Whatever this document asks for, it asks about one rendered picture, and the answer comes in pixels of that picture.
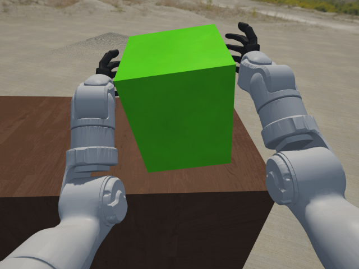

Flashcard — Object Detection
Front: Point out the left robot forearm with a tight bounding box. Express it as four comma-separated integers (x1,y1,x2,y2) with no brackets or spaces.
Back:
58,74,118,219

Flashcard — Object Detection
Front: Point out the carton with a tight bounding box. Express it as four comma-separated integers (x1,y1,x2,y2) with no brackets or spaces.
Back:
113,24,236,173

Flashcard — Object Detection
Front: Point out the robot left upper arm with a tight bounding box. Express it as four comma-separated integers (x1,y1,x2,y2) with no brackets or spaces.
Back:
0,175,128,269

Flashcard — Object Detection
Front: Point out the robot left hand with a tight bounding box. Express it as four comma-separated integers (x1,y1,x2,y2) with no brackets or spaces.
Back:
96,49,120,96

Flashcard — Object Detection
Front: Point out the robot right upper arm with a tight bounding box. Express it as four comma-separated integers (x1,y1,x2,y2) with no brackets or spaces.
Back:
265,146,359,269

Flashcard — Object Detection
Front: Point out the right robot forearm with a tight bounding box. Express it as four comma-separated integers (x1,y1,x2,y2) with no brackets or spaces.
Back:
237,51,346,190

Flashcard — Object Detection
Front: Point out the pedestal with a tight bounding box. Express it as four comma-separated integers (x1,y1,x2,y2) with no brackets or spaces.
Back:
0,96,274,269

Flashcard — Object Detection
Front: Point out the robot right hand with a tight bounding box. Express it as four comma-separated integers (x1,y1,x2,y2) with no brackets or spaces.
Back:
225,22,260,73

